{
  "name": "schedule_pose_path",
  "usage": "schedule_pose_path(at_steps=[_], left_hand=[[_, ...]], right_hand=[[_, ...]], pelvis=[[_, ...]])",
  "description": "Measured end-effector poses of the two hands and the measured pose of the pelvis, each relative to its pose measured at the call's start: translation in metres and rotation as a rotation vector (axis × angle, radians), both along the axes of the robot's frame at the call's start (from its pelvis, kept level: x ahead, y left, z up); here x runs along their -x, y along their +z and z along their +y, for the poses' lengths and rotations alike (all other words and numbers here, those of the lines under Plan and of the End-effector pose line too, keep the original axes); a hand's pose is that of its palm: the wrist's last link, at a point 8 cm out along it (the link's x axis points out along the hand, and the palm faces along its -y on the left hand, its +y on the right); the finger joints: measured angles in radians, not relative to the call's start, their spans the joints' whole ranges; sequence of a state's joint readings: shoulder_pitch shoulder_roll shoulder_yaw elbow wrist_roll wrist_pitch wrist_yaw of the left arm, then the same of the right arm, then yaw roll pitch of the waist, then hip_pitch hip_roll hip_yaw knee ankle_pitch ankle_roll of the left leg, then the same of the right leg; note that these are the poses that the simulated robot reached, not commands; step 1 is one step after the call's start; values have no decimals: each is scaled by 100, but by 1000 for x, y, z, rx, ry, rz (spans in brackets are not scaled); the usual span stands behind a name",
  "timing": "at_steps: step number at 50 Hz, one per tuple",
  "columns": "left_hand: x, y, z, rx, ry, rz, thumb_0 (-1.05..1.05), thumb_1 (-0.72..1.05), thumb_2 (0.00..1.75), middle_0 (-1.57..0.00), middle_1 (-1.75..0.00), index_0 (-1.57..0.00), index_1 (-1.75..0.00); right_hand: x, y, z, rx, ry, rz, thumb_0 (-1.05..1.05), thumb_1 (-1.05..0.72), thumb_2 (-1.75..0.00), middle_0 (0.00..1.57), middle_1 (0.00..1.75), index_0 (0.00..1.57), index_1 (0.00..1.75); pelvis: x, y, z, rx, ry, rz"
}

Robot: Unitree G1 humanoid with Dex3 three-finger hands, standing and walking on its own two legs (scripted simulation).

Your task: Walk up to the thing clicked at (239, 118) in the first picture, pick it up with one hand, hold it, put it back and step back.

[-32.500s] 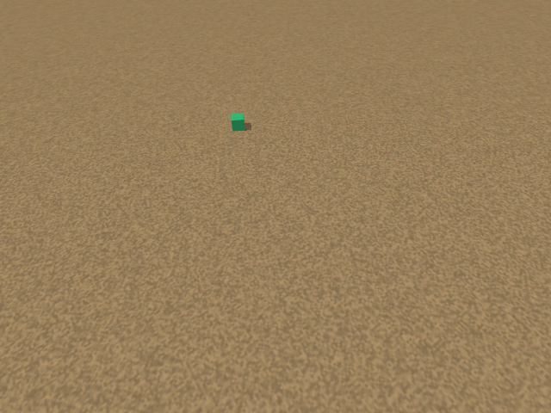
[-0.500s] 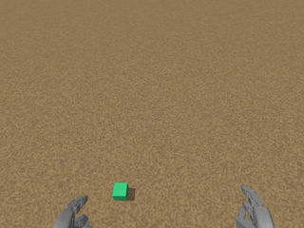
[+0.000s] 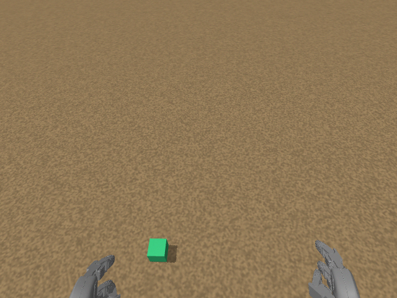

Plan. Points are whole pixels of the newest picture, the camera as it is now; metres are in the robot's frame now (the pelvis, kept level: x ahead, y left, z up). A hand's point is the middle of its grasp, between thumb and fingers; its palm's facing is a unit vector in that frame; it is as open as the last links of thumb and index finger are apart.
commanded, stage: home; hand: left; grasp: from above
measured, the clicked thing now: (158, 250) +0.47 +0.23 -0.67
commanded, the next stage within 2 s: stand in 0.12 s
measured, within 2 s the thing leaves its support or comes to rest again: neither
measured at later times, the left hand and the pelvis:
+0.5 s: hand out of the picture +0.11 +0.24 -0.10, palm faces +0.03 -0.94 -0.34, open 7.4 cm; pelvis -0.01 +0.00 +0.03, yaw +0 degrees
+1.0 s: hand out of the picture +0.02 +0.25 -0.10, palm faces +0.05 -0.94 -0.33, open 7.4 cm; pelvis -0.01 +0.01 +0.06, yaw +0 degrees
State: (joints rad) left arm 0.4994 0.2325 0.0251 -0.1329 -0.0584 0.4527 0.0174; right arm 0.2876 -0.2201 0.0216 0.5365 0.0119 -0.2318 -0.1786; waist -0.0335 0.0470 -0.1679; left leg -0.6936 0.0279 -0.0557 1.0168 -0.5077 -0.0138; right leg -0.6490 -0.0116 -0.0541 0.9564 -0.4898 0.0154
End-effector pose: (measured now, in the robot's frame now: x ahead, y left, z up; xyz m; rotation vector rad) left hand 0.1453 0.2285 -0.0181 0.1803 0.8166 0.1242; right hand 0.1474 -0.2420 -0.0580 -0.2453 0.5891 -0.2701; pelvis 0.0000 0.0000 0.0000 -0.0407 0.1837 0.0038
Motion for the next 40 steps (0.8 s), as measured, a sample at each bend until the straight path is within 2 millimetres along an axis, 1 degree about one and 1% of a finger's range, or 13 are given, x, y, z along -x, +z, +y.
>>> schedule_pose_path(at_steps=[11,12,14,17,20,23,27,30,34,40], left_hand=[[0,1,0,-1,-2,-5,1,90,90,-20,-30,-20,-30],[-1,-1,1,-25,-16,-20,1,90,90,-20,-30,-20,-30],[-4,-12,8,-71,-34,-39,1,90,90,-20,-30,-21,-30],[2,-26,22,-110,-30,4,1,90,90,-20,-30,-21,-30],[16,-34,35,-128,-11,65,1,90,90,-20,-30,-21,-30],[36,-41,47,-136,20,133,1,90,90,-20,-30,-21,-30],[63,-48,56,-132,57,223,1,90,90,-20,-30,-21,-30],[81,-51,59,-121,77,284,1,90,90,-20,-30,-21,-30],[103,-52,59,-105,98,352,1,90,90,-20,-30,-21,-30],[123,-51,59,-91,120,423,1,90,90,-20,-30,-21,-30]], right_hand=[[-1,1,-1,4,-1,-1,2,-91,-89,21,30,20,30],[0,-1,-1,19,24,24,1,-91,-89,21,30,20,30],[4,-10,-3,41,101,148,1,-91,-89,21,30,20,30],[14,-18,-9,39,156,300,1,-91,-89,21,30,20,30],[29,-18,-16,9,130,372,1,-91,-89,21,30,20,31],[44,-16,-23,-4,90,422,1,-91,-89,21,30,20,31],[63,-15,-28,-7,51,486,1,-91,-89,21,30,20,30],[74,-13,-27,-14,32,526,1,-91,-89,21,30,20,30],[84,-12,-23,-30,17,566,1,-91,-89,21,30,20,30],[92,-10,-16,-50,5,602,1,-91,-89,21,30,20,30]], pelvis=[[0,0,0,0,1,-3],[2,1,0,-3,2,-25],[7,7,0,-21,-3,-76],[12,15,0,-38,-3,-115],[15,22,1,-47,-8,-143],[15,28,2,-48,-7,-164],[14,35,6,-42,-5,-187],[13,41,8,-38,-3,-201],[13,49,10,-37,0,-218],[13,57,12,-38,3,-237]])
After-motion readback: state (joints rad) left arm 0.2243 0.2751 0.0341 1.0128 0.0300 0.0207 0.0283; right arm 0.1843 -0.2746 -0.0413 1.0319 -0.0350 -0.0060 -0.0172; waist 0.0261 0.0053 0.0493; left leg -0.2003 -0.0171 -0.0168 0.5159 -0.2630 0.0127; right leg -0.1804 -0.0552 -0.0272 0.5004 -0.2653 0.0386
